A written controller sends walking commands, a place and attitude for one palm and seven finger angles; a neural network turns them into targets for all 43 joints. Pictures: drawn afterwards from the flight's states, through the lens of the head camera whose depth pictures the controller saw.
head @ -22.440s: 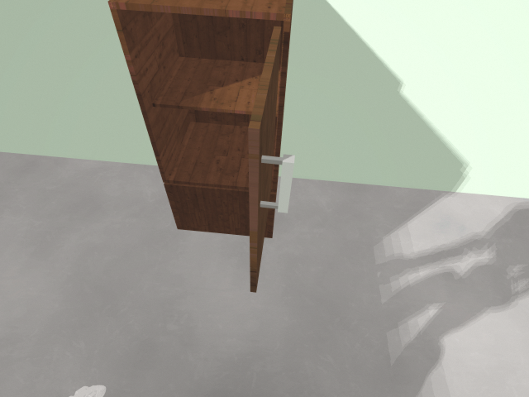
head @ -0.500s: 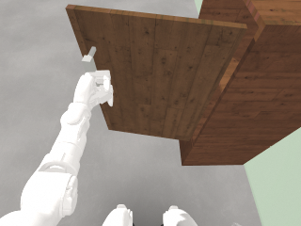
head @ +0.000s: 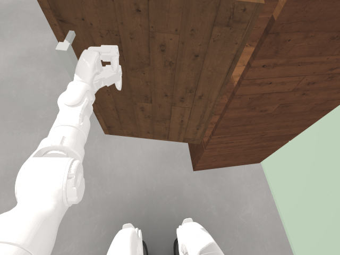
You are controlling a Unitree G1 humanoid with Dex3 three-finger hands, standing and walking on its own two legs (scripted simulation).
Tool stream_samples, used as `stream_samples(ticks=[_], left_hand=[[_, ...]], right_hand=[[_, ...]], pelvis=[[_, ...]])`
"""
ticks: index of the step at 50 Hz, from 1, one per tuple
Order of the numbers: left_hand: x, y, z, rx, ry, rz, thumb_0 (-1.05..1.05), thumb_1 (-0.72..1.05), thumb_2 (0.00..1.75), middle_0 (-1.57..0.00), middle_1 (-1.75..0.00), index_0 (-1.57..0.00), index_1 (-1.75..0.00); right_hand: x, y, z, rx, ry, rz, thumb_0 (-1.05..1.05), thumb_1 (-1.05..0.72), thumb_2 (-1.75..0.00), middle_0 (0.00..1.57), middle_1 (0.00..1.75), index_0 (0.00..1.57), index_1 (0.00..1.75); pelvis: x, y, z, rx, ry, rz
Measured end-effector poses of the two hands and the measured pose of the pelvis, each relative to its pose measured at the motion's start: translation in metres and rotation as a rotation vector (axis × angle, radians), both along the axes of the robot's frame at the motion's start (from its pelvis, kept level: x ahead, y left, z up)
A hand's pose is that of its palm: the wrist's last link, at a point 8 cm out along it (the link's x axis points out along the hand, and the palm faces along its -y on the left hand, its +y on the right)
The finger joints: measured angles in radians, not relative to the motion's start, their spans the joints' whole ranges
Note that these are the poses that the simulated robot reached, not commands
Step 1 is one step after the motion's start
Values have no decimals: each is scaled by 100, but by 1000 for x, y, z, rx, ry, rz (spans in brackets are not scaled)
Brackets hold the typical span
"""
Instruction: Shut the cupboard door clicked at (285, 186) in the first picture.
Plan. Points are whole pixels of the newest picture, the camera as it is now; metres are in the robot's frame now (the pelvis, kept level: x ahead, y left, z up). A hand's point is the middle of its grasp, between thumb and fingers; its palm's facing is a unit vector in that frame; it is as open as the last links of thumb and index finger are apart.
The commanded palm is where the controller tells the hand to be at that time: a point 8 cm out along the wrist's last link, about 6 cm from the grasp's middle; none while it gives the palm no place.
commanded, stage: push the door shut along its arc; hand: left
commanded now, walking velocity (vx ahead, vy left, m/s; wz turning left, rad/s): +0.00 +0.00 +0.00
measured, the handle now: (78, 66) +0.54 +0.16 +0.08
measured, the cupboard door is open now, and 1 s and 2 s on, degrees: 77 57 57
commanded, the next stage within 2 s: pull the fist back off the door in 0.70 s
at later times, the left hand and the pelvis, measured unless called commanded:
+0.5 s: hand (125, 63) +0.54 +0.05 +0.10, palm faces -0.40 -0.92 -0.04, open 3.4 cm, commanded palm +0.56 +0.07 +0.09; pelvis -0.01 -0.01 -0.02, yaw +1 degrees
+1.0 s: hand (140, 47) +0.59 +0.01 +0.09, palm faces +0.03 -1.00 +0.02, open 3.2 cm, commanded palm +0.56 +0.04 +0.09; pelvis +0.00 -0.01 -0.03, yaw +0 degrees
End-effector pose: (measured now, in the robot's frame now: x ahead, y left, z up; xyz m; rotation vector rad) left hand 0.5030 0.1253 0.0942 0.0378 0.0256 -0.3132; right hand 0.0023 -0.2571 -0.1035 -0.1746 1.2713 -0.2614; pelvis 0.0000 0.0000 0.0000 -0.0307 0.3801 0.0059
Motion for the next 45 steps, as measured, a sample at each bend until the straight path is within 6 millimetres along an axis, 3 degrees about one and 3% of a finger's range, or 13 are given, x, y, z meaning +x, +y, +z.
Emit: stream_samples(ticks=[8, 25, 41, 45], left_hand=[[11, 0, 0, 9, 17, -29, -1, 88, 92, -130, -150, -130, -150], [35, -17, 5, 18, 35, -95, 4, 98, 99, -130, -150, -130, -150], [64, -45, 6, 31, 48, -154, 4, 105, 102, -130, -150, -130, -150], [71, -49, 0, -101, 77, 77, 4, 97, 99, -130, -150, -130, -150]], right_hand=[[-10, -7, -1, -16, 46, 0, 1, -91, -90, 20, 30, 20, 30], [-11, -16, -7, -60, 38, 19, 1, -91, -90, 20, 30, 20, 30], [-41, -6, -16, -66, 124, -14, 1, -90, -90, 20, 30, 20, 30], [-47, 1, -16, -32, 140, 1, 1, -91, -90, 20, 30, 20, 29]], pelvis=[[-1, -5, -4, -8, 20, 11], [-6, -9, -16, -23, 63, 23], [-6, -6, -29, -29, 119, 18], [-3, -5, -30, -31, 141, 14]])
